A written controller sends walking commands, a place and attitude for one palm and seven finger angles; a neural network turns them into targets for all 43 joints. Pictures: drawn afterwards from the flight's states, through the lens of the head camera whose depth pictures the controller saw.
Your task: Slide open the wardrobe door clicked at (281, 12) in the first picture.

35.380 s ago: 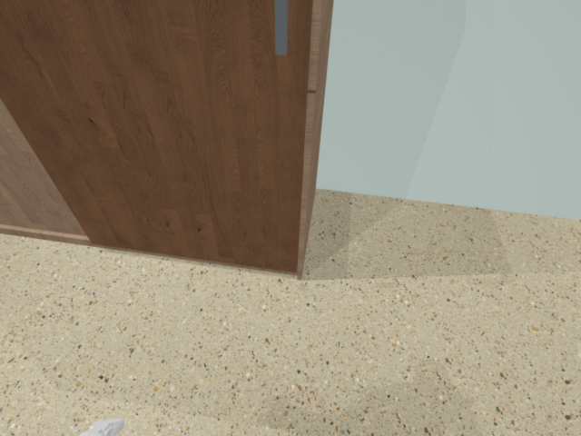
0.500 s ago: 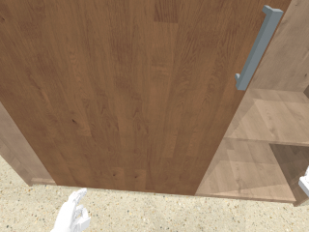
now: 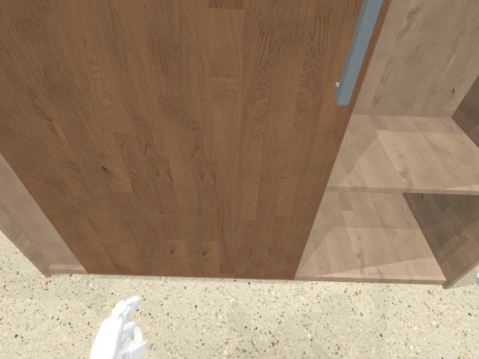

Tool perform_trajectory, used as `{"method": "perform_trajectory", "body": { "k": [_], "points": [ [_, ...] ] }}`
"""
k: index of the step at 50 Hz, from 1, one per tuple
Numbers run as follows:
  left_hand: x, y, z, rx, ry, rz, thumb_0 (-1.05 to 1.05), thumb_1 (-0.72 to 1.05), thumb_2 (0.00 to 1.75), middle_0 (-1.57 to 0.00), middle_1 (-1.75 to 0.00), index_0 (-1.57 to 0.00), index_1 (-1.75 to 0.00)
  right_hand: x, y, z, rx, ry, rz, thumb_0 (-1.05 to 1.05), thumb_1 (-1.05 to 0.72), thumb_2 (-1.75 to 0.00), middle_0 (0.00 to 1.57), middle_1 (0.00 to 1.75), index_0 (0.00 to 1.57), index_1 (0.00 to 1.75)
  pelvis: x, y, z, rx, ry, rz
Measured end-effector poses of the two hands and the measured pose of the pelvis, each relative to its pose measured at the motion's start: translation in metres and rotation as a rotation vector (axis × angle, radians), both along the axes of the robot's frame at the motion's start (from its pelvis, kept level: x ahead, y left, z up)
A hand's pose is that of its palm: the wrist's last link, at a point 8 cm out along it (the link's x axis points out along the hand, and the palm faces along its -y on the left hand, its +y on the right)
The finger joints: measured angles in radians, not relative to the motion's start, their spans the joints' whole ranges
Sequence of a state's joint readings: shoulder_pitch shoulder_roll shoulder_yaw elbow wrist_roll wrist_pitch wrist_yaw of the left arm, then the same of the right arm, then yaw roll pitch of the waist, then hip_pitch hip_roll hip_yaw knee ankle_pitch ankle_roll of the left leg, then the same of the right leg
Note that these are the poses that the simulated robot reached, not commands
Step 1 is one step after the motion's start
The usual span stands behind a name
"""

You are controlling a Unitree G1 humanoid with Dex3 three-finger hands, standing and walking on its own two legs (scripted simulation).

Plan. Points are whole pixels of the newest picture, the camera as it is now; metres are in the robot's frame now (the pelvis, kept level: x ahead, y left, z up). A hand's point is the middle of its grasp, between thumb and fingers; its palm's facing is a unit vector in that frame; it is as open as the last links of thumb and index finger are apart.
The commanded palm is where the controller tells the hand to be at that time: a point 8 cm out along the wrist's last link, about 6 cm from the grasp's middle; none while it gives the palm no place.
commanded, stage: step back with the hand held close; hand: right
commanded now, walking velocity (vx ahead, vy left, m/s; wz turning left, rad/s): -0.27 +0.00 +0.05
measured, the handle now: (354, 45) +0.58 -0.19 +0.28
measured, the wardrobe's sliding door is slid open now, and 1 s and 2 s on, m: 0.68 0.68 0.68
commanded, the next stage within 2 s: stop stepping back and stand still in 0.30 s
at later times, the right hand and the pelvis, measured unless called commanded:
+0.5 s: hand out of the picture +0.08 -0.26 +0.19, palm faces +0.45 +0.82 -0.36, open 7.4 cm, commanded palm +0.04 -0.30 +0.19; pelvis -0.12 -0.01 +0.01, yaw +3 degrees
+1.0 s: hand out of the picture +0.01 -0.27 +0.19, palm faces +0.42 +0.82 -0.38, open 7.4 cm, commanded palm -0.05 -0.32 +0.19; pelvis -0.20 -0.02 +0.01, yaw +3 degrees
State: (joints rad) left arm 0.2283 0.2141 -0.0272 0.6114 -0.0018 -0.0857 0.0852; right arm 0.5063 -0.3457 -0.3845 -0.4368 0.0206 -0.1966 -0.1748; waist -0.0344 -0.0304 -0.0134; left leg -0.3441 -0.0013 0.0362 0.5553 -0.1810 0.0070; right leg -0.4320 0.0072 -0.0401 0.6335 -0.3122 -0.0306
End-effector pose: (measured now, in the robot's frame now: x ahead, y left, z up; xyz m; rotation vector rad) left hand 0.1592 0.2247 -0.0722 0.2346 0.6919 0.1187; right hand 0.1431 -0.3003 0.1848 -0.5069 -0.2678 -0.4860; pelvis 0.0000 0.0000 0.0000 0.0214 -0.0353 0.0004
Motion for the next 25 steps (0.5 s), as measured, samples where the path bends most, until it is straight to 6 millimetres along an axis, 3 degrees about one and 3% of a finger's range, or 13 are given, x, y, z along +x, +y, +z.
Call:
{"method": "perform_trajectory", "body": {
  "k": [9, 14, 21, 25],
  "points": [
    [-0.036, -0.002, 0.003, 0.069, -0.02, 0.016, 0.01, 0.9, 0.9, -0.2, -0.3, -0.2, -0.3, -0.027, -0.014, 0.008, -0.04, -0.103, 0.05, 0.01, -0.89, -0.9, 0.22, 0.3, 0.22, 0.31, -0.038, -0.013, -0.009, 0.046, -0.021, -0.029],
    [-0.057, -0.013, 0.008, 0.013, -0.04, 0.011, 0.01, 0.9, 0.9, -0.2, -0.3, -0.2, -0.3, -0.058, -0.023, 0.015, -0.051, -0.086, 0.02, 0.01, -0.89, -0.9, 0.22, 0.3, 0.22, 0.31, -0.058, -0.01, -0.002, 0.046, 0.014, -0.02],
    [-0.089, -0.017, 0.003, -0.015, -0.015, -0.045, 0.01, 0.9, 0.9, -0.2, -0.3, -0.2, -0.3, -0.093, -0.001, 0.009, 0.012, -0.052, 0.046, 0.01, -0.89, -0.9, 0.21, 0.3, 0.21, 0.3, -0.107, -0.006, 0.002, 0.004, 0.034, 0.034],
    [-0.116, -0.015, 0.018, -0.001, 0.0, -0.009, 0.01, 0.9, 0.9, -0.21, -0.3, -0.21, -0.3, -0.101, 0.001, 0.018, 0.011, -0.064, 0.099, 0.01, -0.89, -0.9, 0.21, 0.3, 0.21, 0.31, -0.12, -0.008, 0.013, -0.04, 0.035, 0.053]
  ]
}}
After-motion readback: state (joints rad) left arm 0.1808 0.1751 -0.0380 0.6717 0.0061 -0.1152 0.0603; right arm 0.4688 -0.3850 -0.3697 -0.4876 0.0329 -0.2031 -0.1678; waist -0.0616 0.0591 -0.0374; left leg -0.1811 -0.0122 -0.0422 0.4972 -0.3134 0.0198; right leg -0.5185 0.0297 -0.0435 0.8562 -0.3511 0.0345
